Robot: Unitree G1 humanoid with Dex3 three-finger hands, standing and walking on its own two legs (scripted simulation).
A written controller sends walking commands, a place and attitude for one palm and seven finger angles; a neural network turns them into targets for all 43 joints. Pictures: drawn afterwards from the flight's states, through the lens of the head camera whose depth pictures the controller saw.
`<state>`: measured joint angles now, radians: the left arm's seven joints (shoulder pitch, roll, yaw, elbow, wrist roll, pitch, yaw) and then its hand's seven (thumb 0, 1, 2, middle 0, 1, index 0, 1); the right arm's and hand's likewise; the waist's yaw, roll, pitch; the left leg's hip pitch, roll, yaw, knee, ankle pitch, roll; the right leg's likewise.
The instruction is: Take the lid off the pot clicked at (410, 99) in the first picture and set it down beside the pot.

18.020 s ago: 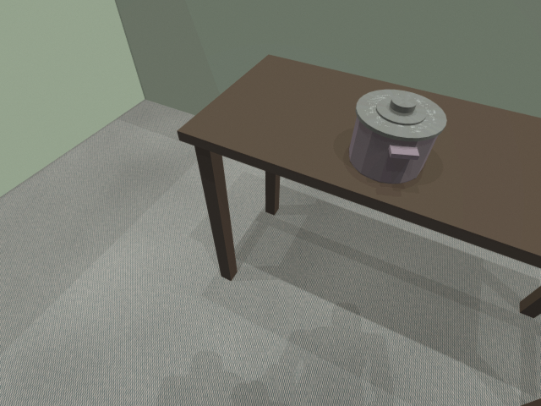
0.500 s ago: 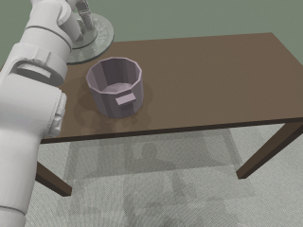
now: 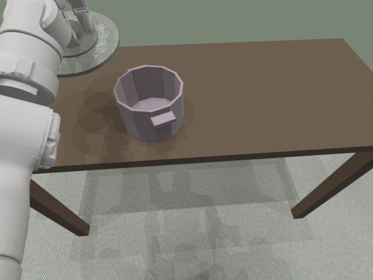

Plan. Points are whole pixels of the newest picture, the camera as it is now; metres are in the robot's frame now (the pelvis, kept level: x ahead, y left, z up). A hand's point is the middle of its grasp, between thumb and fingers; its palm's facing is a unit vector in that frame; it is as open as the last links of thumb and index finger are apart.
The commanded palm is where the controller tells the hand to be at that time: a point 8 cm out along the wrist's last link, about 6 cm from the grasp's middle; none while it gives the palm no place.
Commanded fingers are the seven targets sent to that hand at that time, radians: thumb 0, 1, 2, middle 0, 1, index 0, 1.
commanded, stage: move the lid sideways beside the pot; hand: left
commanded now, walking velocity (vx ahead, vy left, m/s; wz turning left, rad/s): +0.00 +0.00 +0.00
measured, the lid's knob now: (67, 31) +0.53 +0.20 +0.24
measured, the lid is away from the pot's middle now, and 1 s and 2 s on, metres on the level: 0.13 0.25 0.24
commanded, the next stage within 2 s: lower the lid onto the table in 1.06 s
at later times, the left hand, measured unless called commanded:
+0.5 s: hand (27, 31) +0.50 +0.25 +0.26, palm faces -0.24 -0.16 -0.96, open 7.0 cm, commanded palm +0.51 +0.25 +0.34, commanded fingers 0.00 0.62 1.01 -0.70 -1.15 -0.89 -1.17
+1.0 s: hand (0, 36) +0.49 +0.29 +0.26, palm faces -0.25 -0.15 -0.96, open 7.0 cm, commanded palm +0.51 +0.30 +0.34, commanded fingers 0.00 0.62 1.01 -0.70 -1.15 -0.89 -1.17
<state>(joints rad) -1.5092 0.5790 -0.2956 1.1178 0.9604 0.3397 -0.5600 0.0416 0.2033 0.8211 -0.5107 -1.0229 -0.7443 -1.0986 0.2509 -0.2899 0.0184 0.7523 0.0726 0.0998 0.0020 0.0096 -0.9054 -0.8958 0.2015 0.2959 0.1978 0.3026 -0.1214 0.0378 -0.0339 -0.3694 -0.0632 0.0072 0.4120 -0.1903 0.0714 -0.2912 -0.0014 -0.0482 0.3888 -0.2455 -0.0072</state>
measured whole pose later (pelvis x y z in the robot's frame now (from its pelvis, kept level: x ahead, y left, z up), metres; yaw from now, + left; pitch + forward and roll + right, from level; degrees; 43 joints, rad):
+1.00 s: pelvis +0.01 +0.01 +0.00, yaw -1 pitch +9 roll -1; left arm -1.44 0.84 -0.20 1.11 0.98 0.20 -0.59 0.04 0.20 0.82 -0.51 -1.02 -0.75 -1.10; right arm 0.26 -0.30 0.04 0.73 0.10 0.14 -0.03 0.01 -0.90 -0.90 0.20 0.30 0.20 0.30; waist -0.12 0.03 -0.01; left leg -0.37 -0.05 0.01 0.44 -0.21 0.08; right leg -0.27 0.01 -0.04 0.36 -0.24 0.00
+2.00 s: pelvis +0.01 +0.00 +0.00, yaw -1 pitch +9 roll -2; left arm -1.39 0.81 -0.20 1.21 0.96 0.21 -0.58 0.05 0.21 0.82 -0.50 -1.02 -0.75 -1.11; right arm 0.28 -0.31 0.03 0.75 0.10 0.12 -0.02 0.01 -0.90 -0.90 0.20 0.30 0.20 0.30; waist -0.14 0.02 -0.01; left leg -0.41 -0.04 0.01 0.49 -0.24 0.08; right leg -0.30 0.02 -0.04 0.39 -0.25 0.00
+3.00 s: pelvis +0.00 +0.02 -0.01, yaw -2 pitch +12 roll -3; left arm -1.31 0.79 -0.19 1.26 0.95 0.10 -0.52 0.04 0.22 0.82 -0.49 -1.02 -0.75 -1.11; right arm 0.32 -0.31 0.02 0.76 0.10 0.11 -0.04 0.01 -0.90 -0.90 0.20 0.30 0.20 0.30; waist -0.15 0.02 -0.03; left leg -0.52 -0.04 0.02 0.58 -0.27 0.09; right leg -0.41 0.02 -0.03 0.48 -0.28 0.01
